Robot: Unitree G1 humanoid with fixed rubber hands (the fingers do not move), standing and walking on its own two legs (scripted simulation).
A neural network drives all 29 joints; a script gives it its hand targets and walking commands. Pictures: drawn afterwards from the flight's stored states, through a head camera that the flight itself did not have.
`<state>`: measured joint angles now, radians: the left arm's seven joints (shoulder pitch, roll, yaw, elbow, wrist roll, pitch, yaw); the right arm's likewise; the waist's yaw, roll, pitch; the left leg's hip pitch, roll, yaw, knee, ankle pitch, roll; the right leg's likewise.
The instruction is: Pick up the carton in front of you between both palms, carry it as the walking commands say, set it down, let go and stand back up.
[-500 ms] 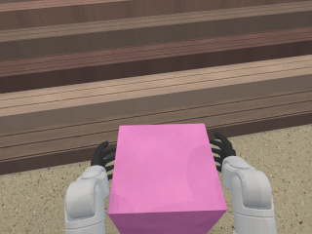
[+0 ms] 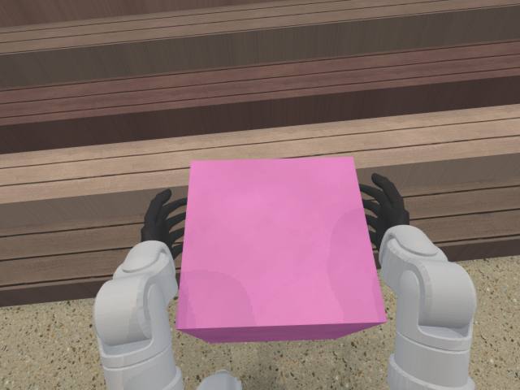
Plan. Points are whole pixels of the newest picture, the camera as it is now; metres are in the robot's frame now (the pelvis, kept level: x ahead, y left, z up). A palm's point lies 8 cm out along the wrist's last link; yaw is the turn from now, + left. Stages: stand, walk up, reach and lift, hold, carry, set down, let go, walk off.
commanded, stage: carry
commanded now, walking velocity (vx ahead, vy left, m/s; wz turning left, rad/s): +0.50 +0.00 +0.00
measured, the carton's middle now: (272, 262) +0.30 +0.02 +0.04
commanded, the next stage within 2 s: none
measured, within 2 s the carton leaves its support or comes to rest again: neither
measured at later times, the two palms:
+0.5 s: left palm (204, 60) +0.73 +0.15 +0.13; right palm (348, 57) +0.69 -0.14 +0.14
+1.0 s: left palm out of the picture +1.05 +0.17 +0.15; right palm out of the picture +1.05 -0.13 +0.15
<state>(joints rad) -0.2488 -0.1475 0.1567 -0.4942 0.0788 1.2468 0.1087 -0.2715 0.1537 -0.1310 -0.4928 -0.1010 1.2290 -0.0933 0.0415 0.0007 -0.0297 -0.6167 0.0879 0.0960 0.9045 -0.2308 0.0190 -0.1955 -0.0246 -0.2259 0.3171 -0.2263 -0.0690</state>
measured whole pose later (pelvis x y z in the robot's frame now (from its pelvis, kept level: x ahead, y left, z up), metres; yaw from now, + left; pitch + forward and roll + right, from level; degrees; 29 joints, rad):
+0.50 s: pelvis +0.31 +0.04 -0.01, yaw -3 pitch +7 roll -1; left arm -0.88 0.00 0.28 -0.02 0.09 1.34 0.14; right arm -0.85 0.01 -0.30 -0.03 -0.04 1.29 -0.15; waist -0.06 0.00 0.09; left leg -0.29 -0.02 0.17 0.43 -0.26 0.11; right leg -0.71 -0.04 -0.04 1.01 -0.29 -0.05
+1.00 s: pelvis +0.66 +0.02 +0.01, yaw -2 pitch +5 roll +4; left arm -0.78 0.00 0.32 -0.05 0.01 1.28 0.15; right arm -0.81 0.08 -0.27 -0.07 -0.15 1.26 -0.12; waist 0.01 -0.04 0.09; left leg -0.92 -0.04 0.16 1.27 -0.47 0.15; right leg -0.06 -0.07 -0.08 0.50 -0.19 -0.08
